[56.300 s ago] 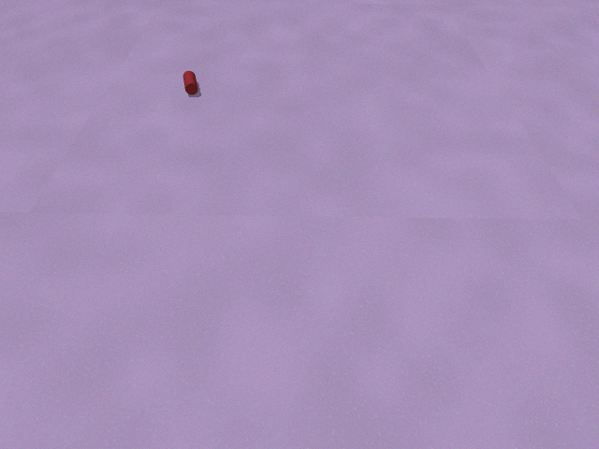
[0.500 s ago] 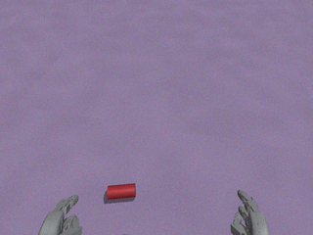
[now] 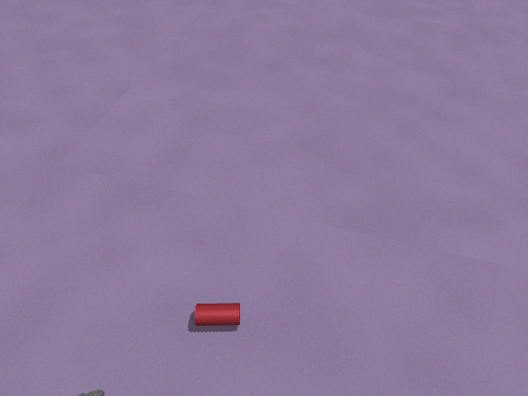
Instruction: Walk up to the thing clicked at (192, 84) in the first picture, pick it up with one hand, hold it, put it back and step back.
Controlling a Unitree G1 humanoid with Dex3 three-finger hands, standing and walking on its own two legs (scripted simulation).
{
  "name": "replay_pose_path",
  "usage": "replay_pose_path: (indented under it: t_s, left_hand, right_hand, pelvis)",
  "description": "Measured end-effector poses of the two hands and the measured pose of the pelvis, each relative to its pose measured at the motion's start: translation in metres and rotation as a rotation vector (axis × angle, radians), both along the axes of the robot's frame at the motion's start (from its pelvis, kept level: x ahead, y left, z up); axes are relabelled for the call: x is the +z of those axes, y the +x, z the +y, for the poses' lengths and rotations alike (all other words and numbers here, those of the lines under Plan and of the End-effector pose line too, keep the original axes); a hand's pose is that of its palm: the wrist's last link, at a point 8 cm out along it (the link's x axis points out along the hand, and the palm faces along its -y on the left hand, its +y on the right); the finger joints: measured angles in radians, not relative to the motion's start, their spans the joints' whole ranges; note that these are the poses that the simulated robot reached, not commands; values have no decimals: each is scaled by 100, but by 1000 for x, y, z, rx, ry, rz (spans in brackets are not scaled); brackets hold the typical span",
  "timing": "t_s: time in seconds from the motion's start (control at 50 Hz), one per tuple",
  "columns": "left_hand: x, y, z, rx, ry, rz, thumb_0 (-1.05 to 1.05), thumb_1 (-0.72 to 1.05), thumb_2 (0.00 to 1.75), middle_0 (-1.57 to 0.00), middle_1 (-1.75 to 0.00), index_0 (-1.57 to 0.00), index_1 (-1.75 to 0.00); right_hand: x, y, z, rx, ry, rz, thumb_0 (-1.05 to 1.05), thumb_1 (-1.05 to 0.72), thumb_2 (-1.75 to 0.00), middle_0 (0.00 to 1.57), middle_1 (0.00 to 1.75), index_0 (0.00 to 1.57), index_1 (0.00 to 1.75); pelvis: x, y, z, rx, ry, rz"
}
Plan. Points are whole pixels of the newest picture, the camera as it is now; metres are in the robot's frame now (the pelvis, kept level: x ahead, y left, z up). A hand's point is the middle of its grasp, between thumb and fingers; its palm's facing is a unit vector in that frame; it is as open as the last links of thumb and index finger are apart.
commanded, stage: stand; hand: left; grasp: from above
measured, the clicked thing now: (218, 314) +0.48 +0.16 -0.72
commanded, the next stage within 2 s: none
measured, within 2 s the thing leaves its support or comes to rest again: neither
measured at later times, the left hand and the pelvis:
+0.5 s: hand out of the picture +0.03 +0.24 -0.14, palm faces +0.04 -0.94 -0.34, open 7.4 cm; pelvis -0.01 -0.01 +0.02, yaw +1 degrees
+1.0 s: hand out of the picture +0.07 +0.22 -0.13, palm faces +0.04 -0.94 -0.33, open 7.4 cm; pelvis +0.00 -0.02 +0.03, yaw +1 degrees
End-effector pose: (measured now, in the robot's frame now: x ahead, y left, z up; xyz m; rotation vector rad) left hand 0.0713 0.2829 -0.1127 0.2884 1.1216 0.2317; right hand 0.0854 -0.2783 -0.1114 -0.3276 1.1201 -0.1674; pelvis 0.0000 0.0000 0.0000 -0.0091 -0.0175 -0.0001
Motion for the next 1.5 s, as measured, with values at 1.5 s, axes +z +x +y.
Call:
replay_pose_path:
  t_s: [1.5]
  left_hand:
    - [20, -17, -14, 39, -3, 140, 1, 90, 89, -20, -30, -20, -30]
  right_hand:
    - [11, -14, -33, -38, 18, 134, 1, -90, -90, 20, 30, 20, 30]
  pelvis:
    - [29, 5, -25, 15, 7, -37]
